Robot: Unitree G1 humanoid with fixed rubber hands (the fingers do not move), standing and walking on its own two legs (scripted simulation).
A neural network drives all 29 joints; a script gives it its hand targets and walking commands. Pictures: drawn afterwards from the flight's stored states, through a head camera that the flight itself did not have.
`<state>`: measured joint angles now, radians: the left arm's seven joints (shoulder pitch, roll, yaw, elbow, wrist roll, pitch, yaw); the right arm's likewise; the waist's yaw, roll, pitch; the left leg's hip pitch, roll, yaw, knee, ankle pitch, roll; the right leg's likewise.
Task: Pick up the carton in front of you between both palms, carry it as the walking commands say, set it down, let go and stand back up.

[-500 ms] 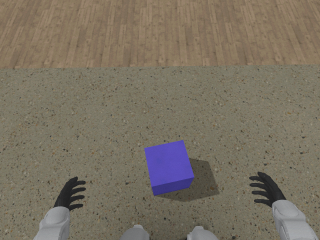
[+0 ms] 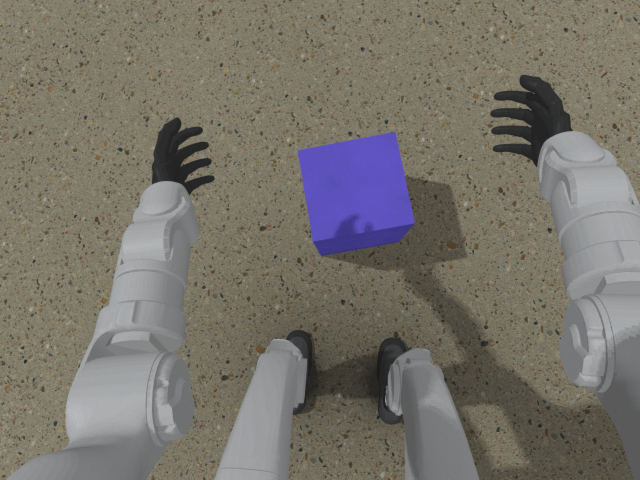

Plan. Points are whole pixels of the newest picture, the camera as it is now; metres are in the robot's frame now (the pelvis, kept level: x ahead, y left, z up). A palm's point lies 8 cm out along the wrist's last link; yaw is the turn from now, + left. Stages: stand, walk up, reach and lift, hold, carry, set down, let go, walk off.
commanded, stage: reach and lift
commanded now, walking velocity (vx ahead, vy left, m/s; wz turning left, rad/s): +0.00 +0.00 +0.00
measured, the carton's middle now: (353, 201) +0.55 +0.01 -0.55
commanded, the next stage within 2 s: none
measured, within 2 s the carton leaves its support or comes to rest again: neither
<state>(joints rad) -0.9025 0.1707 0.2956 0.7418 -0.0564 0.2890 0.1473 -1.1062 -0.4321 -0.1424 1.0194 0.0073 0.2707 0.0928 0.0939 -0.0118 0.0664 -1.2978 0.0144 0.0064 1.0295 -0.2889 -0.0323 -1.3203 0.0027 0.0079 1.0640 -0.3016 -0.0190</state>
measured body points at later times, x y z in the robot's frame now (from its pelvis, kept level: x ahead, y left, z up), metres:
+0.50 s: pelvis +0.04 -0.01 -0.03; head +0.39 -0.02 +0.25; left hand +0.53 +0.21 -0.19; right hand +0.61 -0.16 -0.19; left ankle +0.09 +0.14 -0.63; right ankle +0.09 -0.11 -0.64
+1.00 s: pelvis -0.03 +0.00 -0.26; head +0.35 -0.01 -0.02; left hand +0.52 +0.21 -0.42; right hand +0.59 -0.16 -0.42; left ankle +0.09 +0.14 -0.64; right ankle +0.09 -0.11 -0.64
